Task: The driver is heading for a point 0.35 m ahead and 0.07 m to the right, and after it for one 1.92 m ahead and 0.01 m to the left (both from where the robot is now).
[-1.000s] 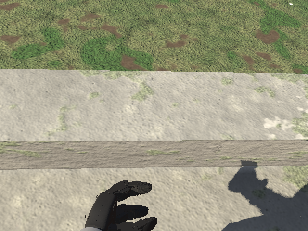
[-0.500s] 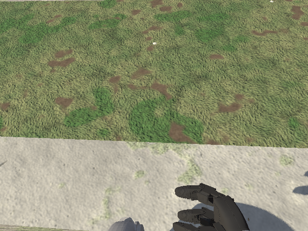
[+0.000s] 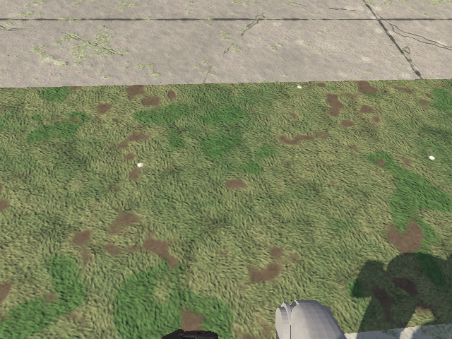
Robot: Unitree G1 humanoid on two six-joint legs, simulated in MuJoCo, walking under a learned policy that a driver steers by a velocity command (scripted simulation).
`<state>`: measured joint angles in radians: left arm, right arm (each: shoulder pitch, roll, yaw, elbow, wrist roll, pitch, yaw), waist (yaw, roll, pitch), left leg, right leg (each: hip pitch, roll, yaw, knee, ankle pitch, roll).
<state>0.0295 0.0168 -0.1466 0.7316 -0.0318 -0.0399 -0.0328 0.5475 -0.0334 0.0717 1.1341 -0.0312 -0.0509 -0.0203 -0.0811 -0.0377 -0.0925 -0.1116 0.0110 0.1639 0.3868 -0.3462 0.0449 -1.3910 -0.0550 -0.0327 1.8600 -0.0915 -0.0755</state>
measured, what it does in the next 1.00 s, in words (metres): climbs: right foot 0.17 m higher, then left foot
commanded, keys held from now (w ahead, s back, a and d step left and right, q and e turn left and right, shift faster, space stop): w+e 0.16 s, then e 0.16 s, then q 0.68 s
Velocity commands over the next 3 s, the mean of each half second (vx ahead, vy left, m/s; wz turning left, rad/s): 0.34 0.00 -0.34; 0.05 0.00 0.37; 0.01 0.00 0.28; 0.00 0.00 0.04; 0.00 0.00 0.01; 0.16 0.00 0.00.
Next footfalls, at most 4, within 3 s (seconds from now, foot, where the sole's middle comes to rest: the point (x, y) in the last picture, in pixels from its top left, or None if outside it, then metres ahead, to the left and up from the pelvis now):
0.12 right None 0.26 -0.10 -0.61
0.70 left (196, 336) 0.49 0.03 -0.61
1.18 right None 0.45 -0.18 -0.61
1.54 left None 0.37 0.07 -0.61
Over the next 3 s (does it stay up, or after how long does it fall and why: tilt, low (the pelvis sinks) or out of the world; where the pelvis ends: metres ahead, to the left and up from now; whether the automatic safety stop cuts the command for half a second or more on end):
stays up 0.44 -0.07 0.16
